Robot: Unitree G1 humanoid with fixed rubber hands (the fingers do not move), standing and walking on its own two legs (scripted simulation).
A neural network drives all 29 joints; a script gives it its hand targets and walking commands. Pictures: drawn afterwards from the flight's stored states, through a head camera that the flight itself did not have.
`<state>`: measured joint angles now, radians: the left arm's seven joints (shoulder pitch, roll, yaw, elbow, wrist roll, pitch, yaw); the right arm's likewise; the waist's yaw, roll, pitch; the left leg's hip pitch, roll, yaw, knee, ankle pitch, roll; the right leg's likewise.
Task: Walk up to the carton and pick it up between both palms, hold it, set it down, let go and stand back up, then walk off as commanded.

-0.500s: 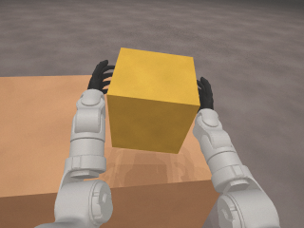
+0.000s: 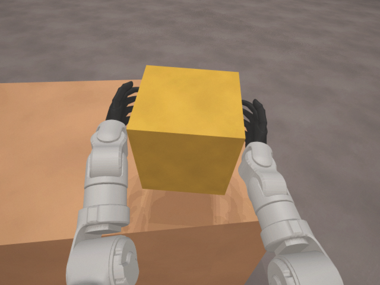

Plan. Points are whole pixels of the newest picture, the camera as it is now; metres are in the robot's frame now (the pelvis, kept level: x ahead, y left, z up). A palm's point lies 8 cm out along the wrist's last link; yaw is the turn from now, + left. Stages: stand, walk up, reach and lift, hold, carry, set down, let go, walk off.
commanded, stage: set down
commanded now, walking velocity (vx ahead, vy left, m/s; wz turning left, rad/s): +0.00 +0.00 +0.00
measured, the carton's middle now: (187, 133) +0.40 +0.00 +0.14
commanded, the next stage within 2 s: none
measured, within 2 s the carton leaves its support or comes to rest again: neither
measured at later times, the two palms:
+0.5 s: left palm (122, 127) +0.41 +0.13 +0.16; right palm (254, 149) +0.36 -0.14 +0.13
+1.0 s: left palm (126, 131) +0.43 +0.13 +0.13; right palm (249, 160) +0.36 -0.13 +0.10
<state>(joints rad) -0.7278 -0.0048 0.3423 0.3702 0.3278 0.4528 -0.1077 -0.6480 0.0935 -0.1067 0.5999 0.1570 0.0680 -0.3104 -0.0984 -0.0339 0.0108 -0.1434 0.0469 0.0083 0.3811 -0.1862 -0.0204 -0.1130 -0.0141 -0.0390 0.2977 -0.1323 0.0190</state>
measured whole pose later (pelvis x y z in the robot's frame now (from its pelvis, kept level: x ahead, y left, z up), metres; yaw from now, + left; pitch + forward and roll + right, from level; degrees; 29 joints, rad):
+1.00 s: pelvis +0.01 +0.00 +0.00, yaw +0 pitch -2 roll -1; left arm -0.82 0.05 0.44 0.80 0.33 0.22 -0.20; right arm -0.55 0.17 -0.13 0.70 -0.02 -0.06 -0.41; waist -0.10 -0.05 0.02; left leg -0.14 0.05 0.01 0.38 -0.20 -0.02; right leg -0.11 -0.01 -0.04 0.29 -0.14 0.02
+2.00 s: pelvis +0.02 +0.01 +0.00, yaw -1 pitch -1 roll -1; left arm -0.78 0.07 0.41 0.90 0.33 0.12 -0.23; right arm -0.45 0.22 -0.14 0.83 -0.06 -0.26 -0.47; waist -0.10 -0.05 0.06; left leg -0.14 0.05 0.03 0.37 -0.20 -0.02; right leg -0.11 -0.02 -0.03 0.27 -0.14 0.03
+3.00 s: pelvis +0.00 +0.03 -0.01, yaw -1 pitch +0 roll -3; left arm -0.81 0.18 0.15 0.88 0.09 0.20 -0.06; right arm -0.49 0.18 -0.15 0.68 0.00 -0.10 -0.44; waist -0.10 -0.05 0.10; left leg -0.27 0.05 0.02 0.52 -0.25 0.01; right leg -0.18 -0.02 -0.02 0.30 -0.12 0.05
